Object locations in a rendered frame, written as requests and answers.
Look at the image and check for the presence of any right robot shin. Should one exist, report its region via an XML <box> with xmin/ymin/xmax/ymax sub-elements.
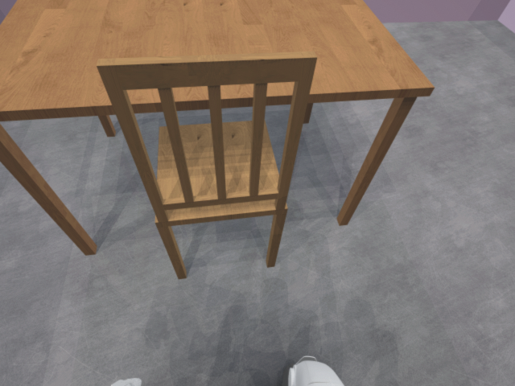
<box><xmin>296</xmin><ymin>356</ymin><xmax>316</xmax><ymax>365</ymax></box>

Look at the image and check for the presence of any table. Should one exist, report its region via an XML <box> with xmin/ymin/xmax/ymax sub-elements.
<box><xmin>0</xmin><ymin>0</ymin><xmax>435</xmax><ymax>256</ymax></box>

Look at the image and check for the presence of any right robot thigh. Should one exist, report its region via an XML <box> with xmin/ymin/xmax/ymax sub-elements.
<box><xmin>288</xmin><ymin>360</ymin><xmax>344</xmax><ymax>386</ymax></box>

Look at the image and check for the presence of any chair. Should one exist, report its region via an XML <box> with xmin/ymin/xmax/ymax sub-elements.
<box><xmin>97</xmin><ymin>51</ymin><xmax>317</xmax><ymax>279</ymax></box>

